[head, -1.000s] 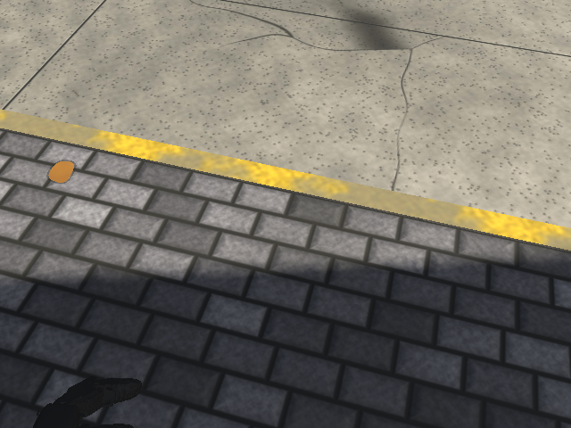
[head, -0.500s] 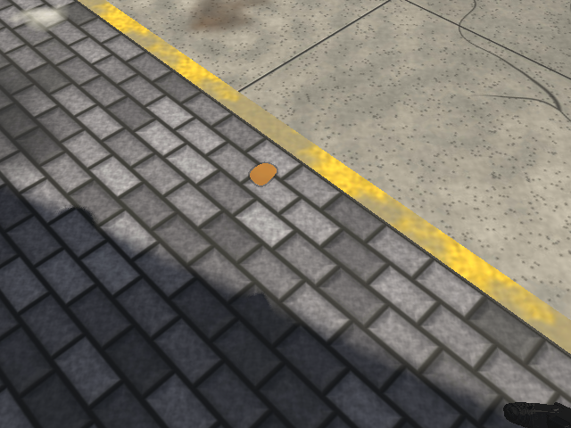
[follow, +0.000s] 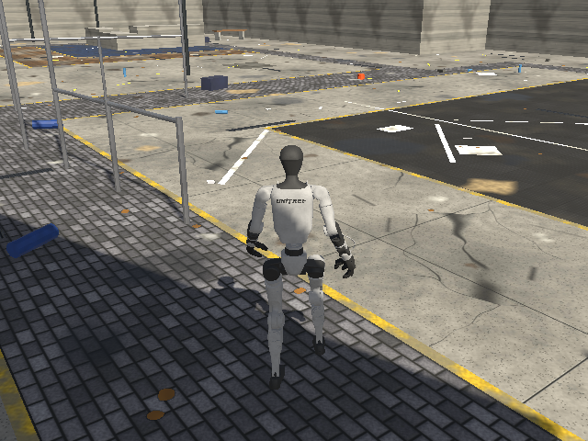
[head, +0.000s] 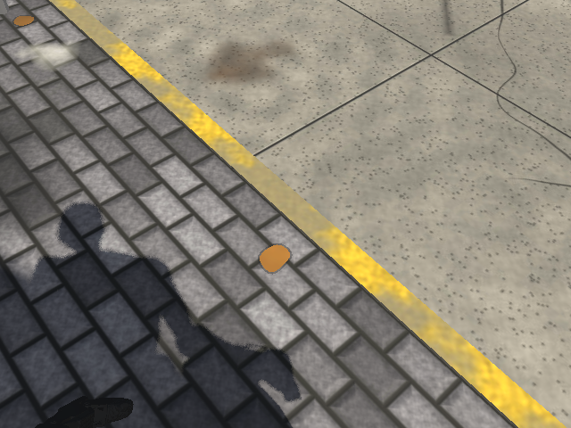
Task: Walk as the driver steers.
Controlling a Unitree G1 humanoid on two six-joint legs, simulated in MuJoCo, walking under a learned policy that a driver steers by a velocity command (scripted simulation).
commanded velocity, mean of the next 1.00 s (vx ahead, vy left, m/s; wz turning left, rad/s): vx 0.50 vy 0.00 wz -0.40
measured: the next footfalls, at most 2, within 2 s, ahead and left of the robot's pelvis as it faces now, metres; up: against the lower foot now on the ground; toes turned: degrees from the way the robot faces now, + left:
right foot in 0.08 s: +0.22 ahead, -0.13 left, +0.00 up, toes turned +1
left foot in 0.58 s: +0.51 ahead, +0.06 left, +0.00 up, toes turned -18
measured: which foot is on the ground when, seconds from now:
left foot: down 0.00-0.08, up 0.10-0.56, down 0.58-1.00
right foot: up 0.00-0.06, down 0.08-0.58, up 0.60-1.00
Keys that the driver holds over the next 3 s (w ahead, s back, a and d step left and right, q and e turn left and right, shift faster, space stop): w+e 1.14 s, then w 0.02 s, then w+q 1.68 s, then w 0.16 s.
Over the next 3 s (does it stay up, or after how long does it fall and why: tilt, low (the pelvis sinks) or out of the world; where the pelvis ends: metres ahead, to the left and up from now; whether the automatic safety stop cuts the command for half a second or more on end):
stays up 1.59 -0.40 0.00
